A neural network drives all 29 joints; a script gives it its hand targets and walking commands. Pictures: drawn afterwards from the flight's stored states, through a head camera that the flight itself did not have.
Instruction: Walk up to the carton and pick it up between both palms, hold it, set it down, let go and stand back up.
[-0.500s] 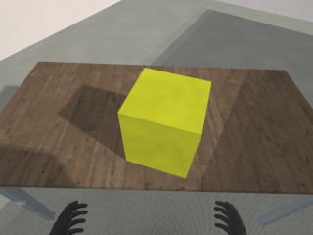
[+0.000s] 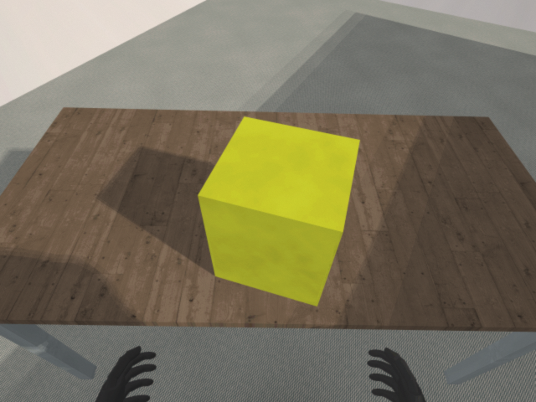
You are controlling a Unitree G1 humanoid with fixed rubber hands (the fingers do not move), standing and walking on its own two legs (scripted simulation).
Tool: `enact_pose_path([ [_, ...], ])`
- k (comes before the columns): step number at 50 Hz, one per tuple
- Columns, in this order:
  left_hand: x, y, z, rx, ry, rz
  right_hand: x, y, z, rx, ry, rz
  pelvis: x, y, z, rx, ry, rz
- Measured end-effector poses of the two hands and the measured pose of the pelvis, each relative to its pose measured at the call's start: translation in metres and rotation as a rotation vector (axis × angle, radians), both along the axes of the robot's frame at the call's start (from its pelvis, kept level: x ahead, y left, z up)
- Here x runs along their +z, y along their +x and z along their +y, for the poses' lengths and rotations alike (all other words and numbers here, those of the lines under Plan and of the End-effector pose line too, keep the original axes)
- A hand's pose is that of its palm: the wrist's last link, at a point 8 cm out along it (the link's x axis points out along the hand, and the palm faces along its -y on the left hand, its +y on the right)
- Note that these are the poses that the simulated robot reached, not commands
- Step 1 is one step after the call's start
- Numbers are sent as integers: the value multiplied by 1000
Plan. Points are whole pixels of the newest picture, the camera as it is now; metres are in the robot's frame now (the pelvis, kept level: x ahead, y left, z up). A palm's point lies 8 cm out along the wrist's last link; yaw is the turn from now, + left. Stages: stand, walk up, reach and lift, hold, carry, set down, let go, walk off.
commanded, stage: let go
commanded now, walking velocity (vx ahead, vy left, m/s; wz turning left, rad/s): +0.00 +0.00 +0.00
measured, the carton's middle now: (281, 213) +0.45 -0.02 -0.01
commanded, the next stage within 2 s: stand in 0.02 s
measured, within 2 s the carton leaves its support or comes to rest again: neither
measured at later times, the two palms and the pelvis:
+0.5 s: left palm out of the picture +0.16 +0.27 -0.06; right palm out of the picture +0.13 -0.28 -0.10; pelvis +0.01 -0.01 +0.00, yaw +0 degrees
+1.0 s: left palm out of the picture +0.12 +0.28 -0.07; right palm out of the picture +0.10 -0.28 -0.11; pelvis +0.00 -0.01 +0.00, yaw +0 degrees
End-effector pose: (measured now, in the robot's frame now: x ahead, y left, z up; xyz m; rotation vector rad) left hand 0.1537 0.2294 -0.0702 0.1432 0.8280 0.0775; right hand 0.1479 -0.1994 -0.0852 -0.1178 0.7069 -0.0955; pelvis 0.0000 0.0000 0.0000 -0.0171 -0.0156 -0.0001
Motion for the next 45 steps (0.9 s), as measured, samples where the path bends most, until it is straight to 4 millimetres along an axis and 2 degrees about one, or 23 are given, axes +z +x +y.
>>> enact_pose_path([
  [7,1,0,1,-19,35,-19,-2,-3,-10,16,-31,39,0,0,-2,0,2,0],
  [11,5,3,16,-52,109,-61,-10,-13,-35,12,-96,151,-1,4,-3,0,4,2],
  [15,12,7,28,-69,157,-93,-9,-16,-59,5,-152,192,-1,8,-5,0,6,7],
  [20,13,7,34,-75,183,-94,-8,-18,-75,11,-182,221,-1,10,-6,0,8,11],
  [45,-2,-24,47,-43,204,16,-19,-39,-80,2,-162,299,-1,6,-6,0,8,5],
])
